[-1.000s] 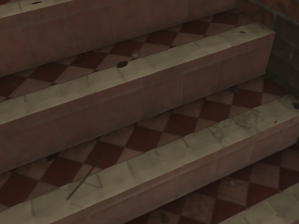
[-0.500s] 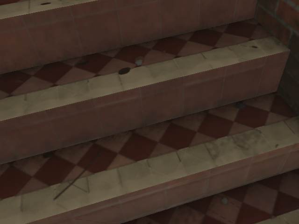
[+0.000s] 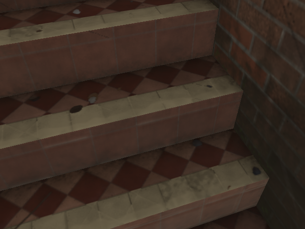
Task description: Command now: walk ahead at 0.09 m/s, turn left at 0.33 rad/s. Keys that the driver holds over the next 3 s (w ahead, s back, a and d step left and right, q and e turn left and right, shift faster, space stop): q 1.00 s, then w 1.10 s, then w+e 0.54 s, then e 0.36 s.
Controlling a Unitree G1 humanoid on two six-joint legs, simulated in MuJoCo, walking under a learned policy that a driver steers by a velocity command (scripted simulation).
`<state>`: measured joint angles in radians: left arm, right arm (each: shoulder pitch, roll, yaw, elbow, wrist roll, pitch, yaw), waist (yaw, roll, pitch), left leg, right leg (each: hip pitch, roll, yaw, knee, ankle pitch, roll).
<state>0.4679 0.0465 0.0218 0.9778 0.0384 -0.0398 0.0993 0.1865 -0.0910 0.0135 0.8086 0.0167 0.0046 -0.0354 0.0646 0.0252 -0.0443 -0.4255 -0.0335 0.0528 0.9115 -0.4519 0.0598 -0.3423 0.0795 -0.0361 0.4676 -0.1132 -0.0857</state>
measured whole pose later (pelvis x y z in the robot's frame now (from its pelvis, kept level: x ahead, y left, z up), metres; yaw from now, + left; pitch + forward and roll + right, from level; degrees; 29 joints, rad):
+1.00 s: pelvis +0.00 -0.05 -0.01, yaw +33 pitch +2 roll +0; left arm 0.14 0.21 0.05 0.58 0.05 0.01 0.03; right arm 0.21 -0.23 -0.08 0.62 -0.02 0.04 -0.06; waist -0.02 -0.06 0.03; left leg -0.38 -0.09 -0.06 0.61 -0.25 0.07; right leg -0.62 -0.01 0.01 1.45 -0.29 0.04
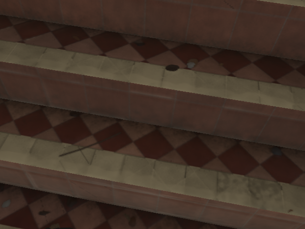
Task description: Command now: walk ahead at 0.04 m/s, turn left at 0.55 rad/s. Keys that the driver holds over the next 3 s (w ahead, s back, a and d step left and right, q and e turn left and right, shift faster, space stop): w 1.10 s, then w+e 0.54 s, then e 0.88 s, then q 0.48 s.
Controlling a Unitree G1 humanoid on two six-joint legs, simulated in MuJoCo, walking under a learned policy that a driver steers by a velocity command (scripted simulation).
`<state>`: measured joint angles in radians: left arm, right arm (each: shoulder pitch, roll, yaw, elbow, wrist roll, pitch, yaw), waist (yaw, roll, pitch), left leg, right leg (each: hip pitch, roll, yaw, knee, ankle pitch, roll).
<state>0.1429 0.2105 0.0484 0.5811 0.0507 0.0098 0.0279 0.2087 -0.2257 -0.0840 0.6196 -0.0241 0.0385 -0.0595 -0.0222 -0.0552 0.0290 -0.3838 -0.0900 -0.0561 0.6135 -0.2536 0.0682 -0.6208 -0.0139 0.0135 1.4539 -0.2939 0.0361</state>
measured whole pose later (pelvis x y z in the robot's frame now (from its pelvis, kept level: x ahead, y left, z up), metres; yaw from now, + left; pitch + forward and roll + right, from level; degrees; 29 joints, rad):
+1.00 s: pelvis +0.38 +0.09 +0.21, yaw +3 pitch +2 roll -1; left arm -0.11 0.01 -0.05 0.54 -0.01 -0.05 0.03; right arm 0.49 -0.14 -0.01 1.11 -0.01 -0.13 0.03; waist -0.01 -0.01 0.00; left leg -0.16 0.00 0.16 0.40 -0.28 0.08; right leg -1.41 0.08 0.04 2.20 -0.22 -0.17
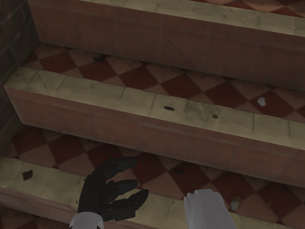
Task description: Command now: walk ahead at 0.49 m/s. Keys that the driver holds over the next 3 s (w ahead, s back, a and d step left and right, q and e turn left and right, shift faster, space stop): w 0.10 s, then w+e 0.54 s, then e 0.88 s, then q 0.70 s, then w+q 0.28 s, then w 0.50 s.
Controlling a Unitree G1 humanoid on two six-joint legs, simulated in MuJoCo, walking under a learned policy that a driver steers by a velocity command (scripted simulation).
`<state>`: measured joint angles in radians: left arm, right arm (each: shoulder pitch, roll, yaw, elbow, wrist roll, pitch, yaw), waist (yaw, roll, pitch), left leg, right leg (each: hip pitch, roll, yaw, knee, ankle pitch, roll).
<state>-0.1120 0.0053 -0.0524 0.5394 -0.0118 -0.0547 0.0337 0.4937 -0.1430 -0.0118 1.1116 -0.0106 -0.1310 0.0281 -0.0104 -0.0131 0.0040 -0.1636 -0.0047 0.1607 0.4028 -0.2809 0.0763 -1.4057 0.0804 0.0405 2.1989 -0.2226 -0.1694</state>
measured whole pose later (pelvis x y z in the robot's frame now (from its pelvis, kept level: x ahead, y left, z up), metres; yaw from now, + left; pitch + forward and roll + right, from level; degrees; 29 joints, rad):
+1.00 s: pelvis +0.50 +0.00 +0.39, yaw -24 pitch +3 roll +0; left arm -0.08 0.08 0.02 0.50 0.04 0.02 0.04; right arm 0.45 -0.18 -0.06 0.99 -0.05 -0.11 -0.03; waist -0.02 -0.02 0.05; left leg -0.10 0.12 0.33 0.33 -0.25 -0.02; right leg -1.34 0.01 0.05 2.06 -0.36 -0.12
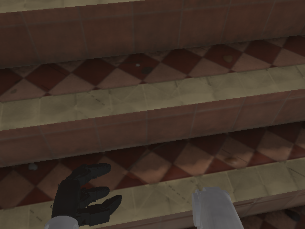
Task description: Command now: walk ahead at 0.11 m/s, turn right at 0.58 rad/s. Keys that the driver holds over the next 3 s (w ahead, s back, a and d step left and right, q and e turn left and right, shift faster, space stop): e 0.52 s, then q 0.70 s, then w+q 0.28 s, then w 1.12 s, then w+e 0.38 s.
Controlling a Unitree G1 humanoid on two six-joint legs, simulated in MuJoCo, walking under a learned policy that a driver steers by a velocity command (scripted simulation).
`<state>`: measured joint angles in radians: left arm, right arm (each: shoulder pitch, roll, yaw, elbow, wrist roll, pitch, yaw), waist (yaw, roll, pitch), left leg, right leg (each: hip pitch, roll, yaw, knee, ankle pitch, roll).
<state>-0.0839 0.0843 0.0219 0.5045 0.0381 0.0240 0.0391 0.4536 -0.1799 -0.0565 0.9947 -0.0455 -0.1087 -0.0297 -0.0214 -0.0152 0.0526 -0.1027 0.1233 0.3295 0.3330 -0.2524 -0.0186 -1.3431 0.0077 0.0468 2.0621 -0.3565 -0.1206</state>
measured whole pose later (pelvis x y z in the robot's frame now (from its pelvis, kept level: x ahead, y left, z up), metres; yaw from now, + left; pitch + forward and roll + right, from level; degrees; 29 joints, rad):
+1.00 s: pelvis +0.30 +0.08 +0.23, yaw -12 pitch +1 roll +1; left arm 0.25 0.32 0.08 0.77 0.03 0.03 -0.02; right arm 0.10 -0.10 0.03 0.54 0.00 0.06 -0.06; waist 0.02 -0.14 0.01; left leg -0.79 -0.01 -0.03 1.47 -0.72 0.04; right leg -0.36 -0.06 0.11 0.99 -0.23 0.02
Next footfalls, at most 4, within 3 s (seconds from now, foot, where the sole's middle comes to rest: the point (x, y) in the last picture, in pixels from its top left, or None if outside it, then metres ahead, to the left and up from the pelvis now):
0.12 right None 0.25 -0.12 -0.59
0.90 left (91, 204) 0.40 0.20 -0.39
1.40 right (158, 178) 0.49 0.00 -0.39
1.90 left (73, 87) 0.70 0.26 -0.20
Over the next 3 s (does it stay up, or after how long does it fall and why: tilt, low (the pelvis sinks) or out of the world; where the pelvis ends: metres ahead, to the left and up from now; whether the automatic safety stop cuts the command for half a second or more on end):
stays up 1.11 0.31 0.91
